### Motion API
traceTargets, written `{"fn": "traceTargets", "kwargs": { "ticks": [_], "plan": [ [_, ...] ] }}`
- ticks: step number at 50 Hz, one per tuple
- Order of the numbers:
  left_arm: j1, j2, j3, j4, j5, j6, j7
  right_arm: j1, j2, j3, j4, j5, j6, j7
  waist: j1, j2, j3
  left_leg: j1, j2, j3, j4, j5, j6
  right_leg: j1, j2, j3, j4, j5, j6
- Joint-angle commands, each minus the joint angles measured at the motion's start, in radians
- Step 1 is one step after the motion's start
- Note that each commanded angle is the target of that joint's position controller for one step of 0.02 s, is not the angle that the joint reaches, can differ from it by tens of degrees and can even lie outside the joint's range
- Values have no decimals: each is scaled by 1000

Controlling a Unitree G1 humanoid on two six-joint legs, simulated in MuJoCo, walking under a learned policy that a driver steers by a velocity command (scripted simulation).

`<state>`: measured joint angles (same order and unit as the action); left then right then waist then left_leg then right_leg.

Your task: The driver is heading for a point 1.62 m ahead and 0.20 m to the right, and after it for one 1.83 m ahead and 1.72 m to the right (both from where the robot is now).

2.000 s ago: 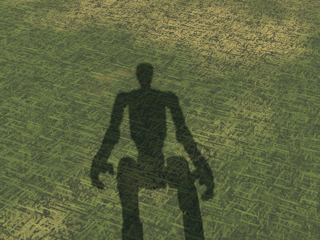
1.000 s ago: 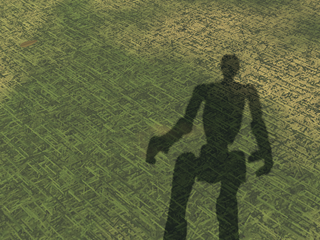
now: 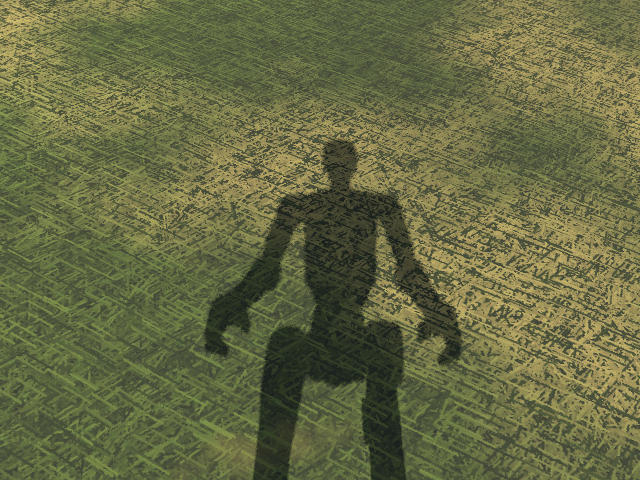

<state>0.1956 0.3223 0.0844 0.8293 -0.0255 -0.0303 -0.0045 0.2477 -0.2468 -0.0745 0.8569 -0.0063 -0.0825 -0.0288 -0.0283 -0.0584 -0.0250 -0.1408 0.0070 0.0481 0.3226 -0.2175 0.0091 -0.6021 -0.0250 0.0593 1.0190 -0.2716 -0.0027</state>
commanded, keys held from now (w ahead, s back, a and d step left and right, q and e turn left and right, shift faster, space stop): w+e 0.28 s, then w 0.22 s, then w+q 0.50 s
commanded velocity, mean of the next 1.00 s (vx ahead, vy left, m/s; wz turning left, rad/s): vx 0.48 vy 0.00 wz -0.11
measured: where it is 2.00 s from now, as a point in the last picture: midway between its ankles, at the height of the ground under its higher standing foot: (354, 272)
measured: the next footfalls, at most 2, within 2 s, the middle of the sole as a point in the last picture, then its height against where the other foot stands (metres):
right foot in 0.30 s outside the picture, level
left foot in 0.84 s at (331, 429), level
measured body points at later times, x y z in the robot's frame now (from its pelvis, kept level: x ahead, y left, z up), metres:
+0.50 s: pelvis +0.23 -0.11 -0.01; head +0.26 -0.12 +0.44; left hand +0.40 +0.13 -0.12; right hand +0.27 -0.41 -0.12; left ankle +0.29 +0.06 -0.66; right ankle +0.23 -0.18 -0.75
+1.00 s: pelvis +0.53 -0.11 -0.01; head +0.57 -0.11 +0.43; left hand +0.66 +0.15 -0.13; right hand +0.63 -0.40 -0.12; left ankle +0.59 -0.05 -0.75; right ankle +0.43 -0.25 -0.66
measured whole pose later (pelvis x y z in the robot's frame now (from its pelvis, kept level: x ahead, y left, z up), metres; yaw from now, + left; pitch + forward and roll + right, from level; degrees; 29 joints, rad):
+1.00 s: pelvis +0.53 -0.11 -0.01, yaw -3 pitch +2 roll +0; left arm 0.23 0.28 0.04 0.79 0.00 -0.11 -0.01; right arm 0.23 -0.29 -0.06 0.74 0.01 -0.07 0.03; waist -0.01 -0.01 0.04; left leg -0.35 -0.11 -0.01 0.47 -0.15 0.10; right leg -0.42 -0.02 0.04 1.17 -0.38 -0.01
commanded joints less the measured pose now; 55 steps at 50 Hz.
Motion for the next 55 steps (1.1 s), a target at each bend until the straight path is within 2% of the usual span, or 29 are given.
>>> {"fn": "traceTargets", "kwargs": {
  "ticks": [1,6,10,12,13,14,15,16,17,18,19,20,22,24,27,31,36,38,40,42,43,44,45,46,47,48,49,51,55],
  "plan": [
    [-81,28,6,-96,-1,-12,-11,-7,-141,-29,-45,-7,-20,-1,-19,166,61,108,249,-145,-193,86,138,-216,-62,19,-2,129,31],
    [-197,-12,-15,-164,4,-11,-35,39,-183,-38,-25,5,-14,0,-53,156,90,96,243,7,-190,183,129,-124,-68,-44,-248,260,25],
    [-252,-1,-16,-208,0,-4,-56,78,-211,-49,-6,27,-1,7,-55,151,120,165,288,56,-149,240,114,-77,-55,-93,-351,171,-27],
    [-226,24,-5,-218,2,-1,-63,71,-234,-56,-4,33,11,7,-18,168,93,195,300,95,-49,514,95,16,-11,-138,-381,82,-70],
    [-156,49,10,-206,3,1,-62,67,-249,-60,-5,36,18,5,28,177,39,192,292,124,69,723,82,135,34,-173,-397,51,-95],
    [1,93,38,-163,0,3,-58,61,-246,-56,-9,37,25,1,114,153,-49,139,260,165,267,824,54,356,83,-191,-458,109,-132],
    [179,160,73,-114,-3,10,-39,86,-218,-42,-16,20,20,-2,186,86,-147,-87,227,167,531,641,14,683,40,-71,-463,130,-177],
    [198,284,89,-107,-9,5,-26,163,-69,11,-81,-21,-4,14,97,-220,-249,-543,50,130,916,-257,-52,1019,-264,502,-554,-44,-355],
    [251,209,60,-125,3,-5,-24,98,-128,4,-69,18,-45,26,155,-124,-393,-611,12,-109,1047,-368,-35,1044,-344,748,-716,-126,-393],
    [213,153,43,-108,15,-17,-28,7,-185,-14,-94,60,-59,32,165,-76,-244,-703,58,-111,1067,-282,-12,961,-312,583,-722,-37,-338],
    [148,129,34,-116,10,-25,-27,-20,-174,-8,-97,53,-66,27,131,-29,-155,-682,104,-103,1004,-199,7,810,-271,451,-715,44,-304],
    [65,93,22,-127,14,-28,-26,-25,-176,-12,-85,28,-64,18,89,14,-88,-620,139,-101,929,-137,6,658,-234,351,-728,139,-279],
    [-7,54,8,-144,33,-38,-26,27,-167,-18,-68,18,-37,19,22,-14,-52,-491,168,-114,855,-72,5,489,-190,261,-789,240,-270],
    [-4,66,10,-130,27,-52,-23,36,-137,-13,-64,11,-13,20,2,2,-22,-480,166,-102,790,-29,-15,427,-181,197,-835,309,-280],
    [30,80,11,-100,26,-61,-10,-40,-117,-6,-87,5,-2,20,19,11,30,-551,163,-94,631,139,-40,431,-163,103,-871,372,-260],
    [74,86,7,-67,30,-64,0,-149,-88,11,-107,22,-12,42,70,9,70,-508,124,-60,388,379,-15,444,-134,-14,-906,320,-200],
    [142,101,14,-11,25,-51,3,-260,-90,21,-162,33,-13,72,114,30,119,-588,80,-71,258,335,29,646,-206,-65,-879,360,-184],
    [142,109,17,-3,21,-38,9,-271,-93,21,-183,30,-14,87,105,22,111,-594,59,-53,238,247,53,724,-230,-84,-821,489,-166],
    [116,132,23,-11,20,-26,20,-218,-119,10,-187,25,-9,94,64,-15,49,-482,2,7,245,140,85,757,-226,-119,-699,834,-140],
    [90,145,22,-25,21,-8,34,-1,-195,-33,-145,23,-1,85,-57,-18,-88,-171,-76,50,208,128,135,694,-178,-176,-375,1049,-92],
    [106,121,8,-49,36,-13,43,156,-273,-59,-123,21,7,70,-115,80,-201,146,64,-173,212,176,202,455,-139,-190,-71,771,-54],
    [235,-25,-40,-74,58,-44,15,176,-339,-70,-120,35,3,70,-13,321,-319,521,304,-718,139,-8,405,-4,87,-113,285,-191,15],
    [135,63,-25,-74,25,-82,-2,214,-243,-46,-123,35,4,67,-92,225,-364,576,311,-855,9,-141,393,-138,81,57,379,-286,-2],
    [32,105,-15,-115,-11,-106,-12,162,-211,-36,-133,26,4,60,-100,181,-212,470,282,-713,-16,-110,340,-210,26,63,358,-202,-23],
    [-11,93,-21,-130,-5,-118,-9,95,-199,-32,-152,21,4,57,-65,73,-125,318,248,-615,-27,-28,312,-184,-17,51,279,-128,-30],
    [-26,94,-15,-132,19,-118,-3,38,-179,-25,-169,17,5,55,-26,35,-58,175,219,-542,-45,85,303,-132,-43,42,190,-92,-21],
    [-8,99,-8,-134,31,-109,0,6,-164,-17,-185,6,4,51,10,58,-42,84,192,-496,-68,167,302,-60,-62,47,149,-72,-12],
    [31,81,-8,-135,39,-87,3,-19,-165,-18,-201,11,7,45,46,87,-20,-15,165,-438,-99,239,307,-15,-72,32,59,-64,18],
    [-57,31,-26,-162,44,-68,9,15,-199,-28,-193,19,9,23,20,107,16,-135,101,-297,-116,293,264,25,-56,-12,-208,171,70]
  ]
}}
Velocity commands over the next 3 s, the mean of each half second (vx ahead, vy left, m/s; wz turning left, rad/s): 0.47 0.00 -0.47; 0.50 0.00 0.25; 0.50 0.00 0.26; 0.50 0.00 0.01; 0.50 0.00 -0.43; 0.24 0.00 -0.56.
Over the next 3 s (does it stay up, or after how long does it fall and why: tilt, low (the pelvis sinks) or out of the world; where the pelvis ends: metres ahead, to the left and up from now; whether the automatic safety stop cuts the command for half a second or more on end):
stays up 1.57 -0.16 -0.02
